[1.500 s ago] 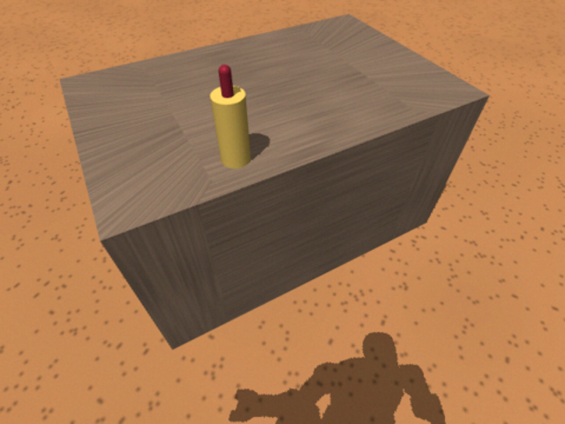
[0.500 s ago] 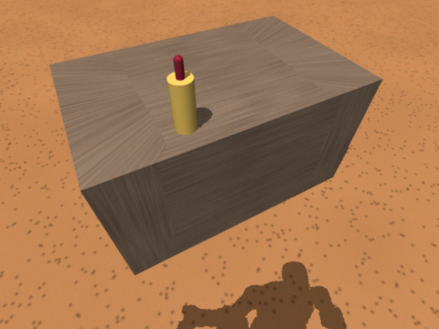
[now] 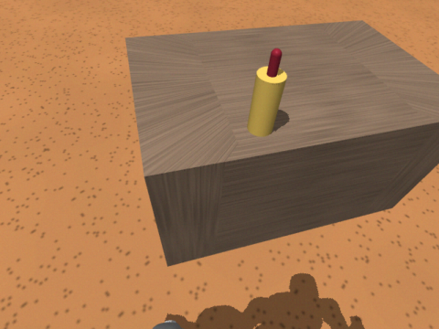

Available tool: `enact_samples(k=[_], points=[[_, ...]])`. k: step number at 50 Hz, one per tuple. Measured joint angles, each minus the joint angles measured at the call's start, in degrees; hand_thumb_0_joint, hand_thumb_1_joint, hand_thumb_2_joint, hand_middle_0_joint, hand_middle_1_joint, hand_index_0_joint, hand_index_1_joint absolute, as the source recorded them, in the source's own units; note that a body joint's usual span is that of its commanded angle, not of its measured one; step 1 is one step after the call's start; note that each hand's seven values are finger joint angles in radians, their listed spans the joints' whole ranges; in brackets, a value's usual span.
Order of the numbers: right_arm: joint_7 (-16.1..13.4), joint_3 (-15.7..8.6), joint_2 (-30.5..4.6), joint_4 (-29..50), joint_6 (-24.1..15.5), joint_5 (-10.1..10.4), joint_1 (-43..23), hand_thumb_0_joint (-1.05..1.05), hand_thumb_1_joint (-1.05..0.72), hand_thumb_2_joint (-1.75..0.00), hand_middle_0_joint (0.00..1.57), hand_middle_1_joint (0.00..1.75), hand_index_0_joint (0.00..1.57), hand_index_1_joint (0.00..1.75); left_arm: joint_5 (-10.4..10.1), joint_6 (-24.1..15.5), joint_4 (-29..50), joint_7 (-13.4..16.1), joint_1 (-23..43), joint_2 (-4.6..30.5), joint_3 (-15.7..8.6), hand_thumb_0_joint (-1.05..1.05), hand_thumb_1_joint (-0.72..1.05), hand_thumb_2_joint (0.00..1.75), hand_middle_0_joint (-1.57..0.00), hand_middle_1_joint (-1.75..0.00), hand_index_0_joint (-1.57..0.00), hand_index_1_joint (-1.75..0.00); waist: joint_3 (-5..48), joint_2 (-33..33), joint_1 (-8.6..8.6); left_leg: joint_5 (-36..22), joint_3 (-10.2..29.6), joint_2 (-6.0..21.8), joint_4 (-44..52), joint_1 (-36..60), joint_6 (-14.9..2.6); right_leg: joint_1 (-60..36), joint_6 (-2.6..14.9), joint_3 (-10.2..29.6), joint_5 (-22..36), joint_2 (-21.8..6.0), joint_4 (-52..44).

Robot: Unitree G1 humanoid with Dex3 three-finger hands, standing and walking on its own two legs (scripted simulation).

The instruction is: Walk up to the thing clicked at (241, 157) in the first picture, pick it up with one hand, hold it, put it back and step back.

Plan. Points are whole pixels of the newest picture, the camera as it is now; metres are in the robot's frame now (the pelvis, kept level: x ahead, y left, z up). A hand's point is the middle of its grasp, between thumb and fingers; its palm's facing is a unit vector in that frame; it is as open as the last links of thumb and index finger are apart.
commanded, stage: walk up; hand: right
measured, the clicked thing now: (267, 93) +0.69 -0.11 +0.03
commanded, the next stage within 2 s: none
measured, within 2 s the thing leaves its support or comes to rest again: neither
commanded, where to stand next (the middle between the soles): +0.23 -0.02 m, yaw +17 degrees
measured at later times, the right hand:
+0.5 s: hand (348, 269) +0.28 -0.28 -0.13, palm faces -0.23 +0.89 -0.40, open 7.4 cm
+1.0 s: hand (320, 226) +0.38 -0.24 -0.13, palm faces -0.31 +0.87 -0.38, open 7.4 cm
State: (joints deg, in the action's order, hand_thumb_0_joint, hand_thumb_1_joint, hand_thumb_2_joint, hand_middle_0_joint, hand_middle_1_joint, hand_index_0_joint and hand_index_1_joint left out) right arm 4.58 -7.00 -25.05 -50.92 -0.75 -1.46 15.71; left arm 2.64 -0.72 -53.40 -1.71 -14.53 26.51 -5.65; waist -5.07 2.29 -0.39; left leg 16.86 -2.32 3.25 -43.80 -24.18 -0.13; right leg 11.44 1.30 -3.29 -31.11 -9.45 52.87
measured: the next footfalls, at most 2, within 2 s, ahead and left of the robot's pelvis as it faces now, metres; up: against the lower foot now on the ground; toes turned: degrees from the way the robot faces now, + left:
right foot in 0.36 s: +0.27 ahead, -0.15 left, +0.00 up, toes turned +14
left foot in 0.68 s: +0.22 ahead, +0.11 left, +0.00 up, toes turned +15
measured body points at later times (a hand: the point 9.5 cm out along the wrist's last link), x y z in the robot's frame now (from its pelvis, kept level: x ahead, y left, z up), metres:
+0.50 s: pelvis +0.16 -0.03 +0.02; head +0.19 -0.03 +0.46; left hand +0.18 +0.29 -0.08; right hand +0.29 -0.32 -0.10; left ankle +0.10 +0.10 -0.66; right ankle +0.24 -0.13 -0.71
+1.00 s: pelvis +0.19 -0.03 +0.01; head +0.21 -0.02 +0.46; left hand +0.17 +0.30 -0.11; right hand +0.40 -0.29 -0.10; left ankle +0.19 +0.10 -0.71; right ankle +0.23 -0.16 -0.71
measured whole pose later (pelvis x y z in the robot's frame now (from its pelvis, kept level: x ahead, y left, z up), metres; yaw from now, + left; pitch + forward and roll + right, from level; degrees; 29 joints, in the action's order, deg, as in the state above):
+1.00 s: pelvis +0.19 -0.03 +0.01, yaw +18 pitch -2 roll +0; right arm -0.5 -1.3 -22.4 -52.3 -0.3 0.3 7.4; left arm 0.3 -0.3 -55.0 -0.5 -9.1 22.2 -0.7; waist -5.5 -0.5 1.1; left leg 18.2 3.0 -1.1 -40.8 -20.1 0.1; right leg 16.2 -1.8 -2.8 -21.6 -3.9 40.4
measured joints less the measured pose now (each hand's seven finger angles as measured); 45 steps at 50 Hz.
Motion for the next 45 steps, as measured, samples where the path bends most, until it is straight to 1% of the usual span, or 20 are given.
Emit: enact_samples(k=[2, 4, 8, 13, 16, 18, 19, 22, 24, 26, 29, 33, 35, 37, 39, 41, 42, 43, 44, 45], points=[[-0.66, 1.03, 1.57, 0.54, -0.38, 0.58, 0.94, 0.01, -0.9, -0.9, 0.2, 0.3, 0.2, 0.3, -0.71, 0.45, 0.25, -0.25, 0.99, 0.42, 0.86, 0.01, 0.91, 0.9, -0.2, -0.3, -0.2, -0.3, -0.17, 0.96, -0.73, 0.3, 0.58, -1.47, 1.55, 1.52, -0.84, 6.05, 0.87, 2.95, 1.58, 2.66, 10.0], [-1.29, 2.38, 3.02, 1.16, -0.75, 0.69, 2.28, 0.01, -0.9, -0.9, 0.21, 0.3, 0.21, 0.3, -1.42, -0.05, 1.11, -0.56, 1.58, 0.39, 1.38, 0.01, 0.91, 0.9, -0.2, -0.3, -0.2, -0.3, -0.24, 1.82, -0.88, -0.56, 1.08, -2.63, 4.93, 4.08, -1.14, 10.61, 1.13, 2.98, 5.11, 3.5, 12.13], [-1.93, 3.92, 4.69, 2.36, -1.74, 0.51, 5.27, 0.01, -0.9, -0.9, 0.21, 0.3, 0.21, 0.3, -1.53, -0.32, 2.92, -1.76, 1.13, -0.63, 1.59, 0.01, 0.91, 0.9, -0.2, -0.3, -0.2, -0.3, 0.65, 2.03, -0.98, -1.36, 2.68, -4.21, 10.59, 8.74, -1.44, 15.03, 0.21, 2.37, 9.76, 3.85, 4.44], [-2.53, 4.33, 4.34, 4.32, -3.01, 0.27, 7.8, 0.01, -0.89, -0.9, 0.21, 0.3, 0.21, 0.3, -0.87, 0.4, 4.13, -2.66, -0.3, -1.97, 1.26, 0.01, 0.91, 0.9, -0.2, -0.3, -0.2, -0.3, 1.54, 0.7, -1.01, 0.4, 4.82, -5.12, 12.9, 12.35, -1.27, 16.32, -0.23, 2.71, 13.34, 4.25, -5.81], [-3.27, 4.49, 3.45, 5.19, -3.03, 0.43, 8.14, 0.01, -0.89, -0.9, 0.21, 0.3, 0.21, 0.3, -0.77, 0.17, 4.6, -2.27, -0.71, -2.31, 1.05, 0.01, 0.91, 0.9, -0.2, -0.3, -0.2, -0.3, 1.54, -0.29, -0.69, 3.03, 6.06, -4.94, 11.17, 13.08, -0.03, 14.82, 0.27, 2.58, 15.58, 5.08, -11.92], [-3.97, 4.59, 2.76, 5.81, -2.68, 0.81, 8.01, 0.01, -0.89, -0.9, 0.21, 0.3, 0.21, 0.3, -0.72, -0.61, 5.14, -1.64, -0.99, -2.39, 0.97, 0.01, 0.91, 0.9, -0.2, -0.3, -0.2, -0.3, 1.41, -0.99, -0.21, 6.22, 6.94, -4.61, 7.42, 12.54, 0.89, 11.9, 0.88, 2.02, 19.85, 6.11, -17.73], [-4.46, 4.54, 2.31, 5.74, -2.41, 1.17, 7.43, 0.01, -0.89, -0.9, 0.21, 0.3, 0.21, 0.3, -0.48, -1.01, 5.13, -1.16, -0.65, -2.89, 0.89, 0.01, 0.91, 0.9, -0.2, -0.3, -0.2, -0.3, 1.07, -2.12, 0.11, 7.65, 7.52, -3.9, 4.21, 11.56, 0.7, 11.63, 0.18, 1.33, 20.57, 6.81, -17.27], [-5.8, 4.68, 1.79, 4.73, -1.19, 1.46, 4.71, 0.01, -0.9, -0.9, 0.21, 0.3, 0.21, 0.3, -0.69, -1.35, 5.82, -0.75, 0.62, -4.46, 1.75, 0.01, 0.91, 0.9, -0.2, -0.3, -0.2, -0.3, 0.24, -3.33, 0.75, 13.2, 6.86, -4.57, -8.44, 6.35, -0.69, 11.21, -0.24, -0.52, 17.38, 6.36, -14.74], [-5.97, 4.78, 1.17, 4.11, -1.03, 1.47, 3.03, 0.01, -0.9, -0.9, 0.21, 0.3, 0.21, 0.3, -0.87, -1.55, 6.43, -0.6, 0.99, -5.63, 2.66, 0.01, 0.91, 0.9, -0.2, -0.3, -0.2, -0.3, -0.07, -3.77, 1.43, 14.28, 5.48, -4.89, -13.13, 3.51, -1.09, 9.92, -0.16, -1.29, 16.82, 5.82, -15.6], [-5.87, 4.8, 0.87, 3.8, -1.29, 1.53, 1.55, 0.01, -0.9, -0.9, 0.21, 0.3, 0.21, 0.3, -0.85, -1.65, 6.82, -0.43, 0.97, -6.25, 3.43, 0.01, 0.91, 0.9, -0.2, -0.3, -0.21, -0.3, -0.12, -3.72, 2.0, 13.47, 4.07, -4.53, -12.12, 1.94, -1.05, 8.94, -0.12, -1.86, 16.61, 5.39, -16.56], [-5.52, 4.73, 0.89, 3.7, -1.5, 1.42, -0.31, 0.01, -0.9, -0.9, 0.21, 0.3, 0.21, 0.3, -0.87, -1.4, 6.97, -0.2, 0.88, -6.18, 4.11, 0.01, 0.91, 0.9, -0.2, -0.3, -0.21, -0.3, -0.32, -2.85, 2.67, 11.49, 2.65, -4.11, -6.23, 1.43, -0.93, 8.27, -0.17, -2.47, 15.71, 4.7, -16.45], [-5.28, 4.51, 0.99, 3.74, -1.65, 1.16, -1.79, 0.01, -0.9, -0.9, 0.21, 0.3, 0.21, 0.3, -1.8, -0.02, 6.17, 0.08, 1.27, -5.09, 4.46, 0.01, 0.9, 0.9, -0.21, -0.3, -0.21, -0.3, -0.49, -1.55, 2.63, 1.25, 1.17, -4.32, 4.38, 4.04, -1.63, 8.84, -0.94, -3.37, 12.47, 3.54, -12.26], [-5.36, 4.35, 1.36, 3.28, -1.68, 0.64, -2.42, 0.01, -0.9, -0.9, 0.21, 0.3, 0.21, 0.3, -2.22, 0.94, 5.26, 0.3, 1.95, -4.47, 4.36, 0.01, 0.9, 0.9, -0.21, -0.3, -0.21, -0.3, -0.53, -0.4, 2.54, 0.74, 1.13, -5.07, 4.42, 4.19, -1.4, 9.77, -1.19, -3.14, 10.52, 2.67, -9.09], [-5.25, 4.77, 1.62, 3.08, -1.51, 0.58, -2.95, 0.01, -0.9, -0.9, 0.21, 0.3, 0.21, 0.3, -2.66, 2.0, 4.1, 0.68, 2.76, -4.22, 4.14, 0.01, 0.91, 0.9, -0.2, -0.3, -0.21, -0.3, -0.51, -0.39, 2.26, 2.25, 1.85, -4.81, 2.34, 3.43, -1.5, 10.42, -0.72, -0.87, 4.03, 4.33, -5.7], [-5.49, 5.27, 2.15, 2.82, -1.54, 0.68, -3.47, 0.01, -0.9, -0.9, 0.21, 0.3, 0.21, 0.3, -3.01, 2.57, 3.14, 0.96, 3.57, -3.79, 3.82, 0.01, 0.91, 0.9, -0.2, -0.3, -0.21, -0.3, -0.6, -0.33, 1.81, 2.57, 2.86, -4.55, 1.86, 3.2, -1.43, 10.65, -0.31, 1.1, 0.61, 5.77, -2.43], [-5.72, 5.76, 2.56, 2.41, -1.43, 0.88, -4.18, 0.01, -0.9, -0.9, 0.21, 0.3, 0.21, 0.3, -3.33, 2.28, 2.4, 1.2, 4.13, -3.47, 3.67, 0.01, 0.91, 0.9, -0.2, -0.3, -0.21, -0.3, -0.59, -0.34, 1.72, 2.48, 3.53, -4.23, 1.83, 2.96, -1.01, 9.7, -0.05, 1.85, 1.38, 6.17, -3.6], [-5.74, 5.94, 2.63, 2.16, -1.26, 1.01, -4.64, 0.01, -0.9, -0.9, 0.21, 0.3, 0.21, 0.3, -3.32, 1.93, 2.02, 1.26, 4.3, -3.42, 3.64, 0.01, 0.91, 0.9, -0.2, -0.3, -0.21, -0.3, -0.55, -0.54, 1.74, 2.58, 3.81, -4.01, 1.56, 2.74, -0.72, 8.43, 0.08, 1.86, 3.2, 6.22, -6.61], [-5.7, 6.07, 2.66, 1.92, -0.97, 1.17, -5.15, 0.01, -0.9, -0.9, 0.21, 0.3, 0.21, 0.3, -3.21, 1.47, 1.62, 1.29, 4.38, -3.37, 3.62, 0.01, 0.91, 0.9, -0.2, -0.3, -0.21, -0.3, -0.5, -0.73, 1.83, 2.84, 3.98, -3.81, 1.02, 2.45, -0.39, 6.9, -0.1, 1.89, 7.31, 6.23, -10.49], [-5.67, 6.1, 2.58, 1.52, -0.61, 1.4, -5.93, 0.01, -0.9, -0.9, 0.21, 0.3, 0.21, 0.3, -3.0, 1.03, 0.98, 1.41, 4.64, -3.61, 3.62, 0.01, 0.91, 0.9, -0.2, -0.3, -0.2, -0.3, -0.82, -1.53, 1.87, 3.15, 4.41, -3.24, 0.36, 2.37, -0.02, 6.1, -1.42, 1.52, 9.83, 6.7, -11.95], [-5.65, 6.04, 2.58, 1.07, -0.2, 1.63, -6.64, 0.01, -0.9, -0.9, 0.21, 0.3, 0.21, 0.3, -2.73, 0.72, 0.41, 1.48, 4.82, -3.87, 3.83, 0.01, 0.91, 0.9, -0.2, -0.3, -0.2, -0.3, -1.04, -2.35, 1.68, 3.17, 5.02, -2.84, 0.18, 2.48, 0.25, 5.57, -2.2, 0.95, 10.11, 7.09, -12.38]])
